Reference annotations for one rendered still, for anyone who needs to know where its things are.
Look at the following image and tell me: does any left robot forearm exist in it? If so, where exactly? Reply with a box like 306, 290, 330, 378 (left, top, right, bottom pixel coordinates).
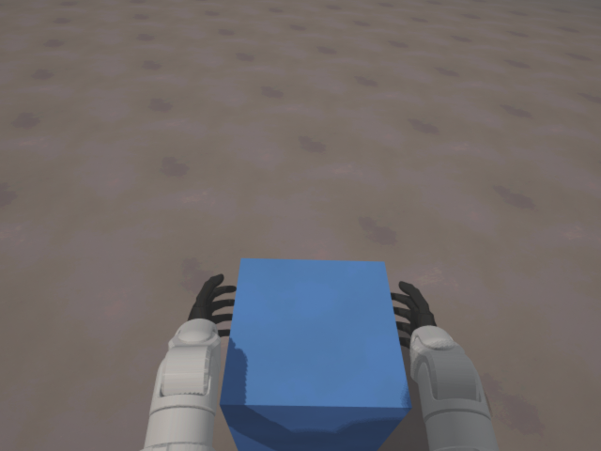
140, 319, 221, 451

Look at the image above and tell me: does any robot right hand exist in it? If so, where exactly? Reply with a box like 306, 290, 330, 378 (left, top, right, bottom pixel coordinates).
391, 281, 437, 349

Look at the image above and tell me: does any right robot forearm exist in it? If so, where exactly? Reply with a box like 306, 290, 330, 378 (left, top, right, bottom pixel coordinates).
409, 325, 500, 451

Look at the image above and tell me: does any robot left hand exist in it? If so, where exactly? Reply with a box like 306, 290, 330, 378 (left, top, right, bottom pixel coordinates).
188, 274, 237, 337

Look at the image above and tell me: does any carton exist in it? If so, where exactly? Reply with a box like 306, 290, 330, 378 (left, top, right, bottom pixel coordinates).
220, 258, 412, 451

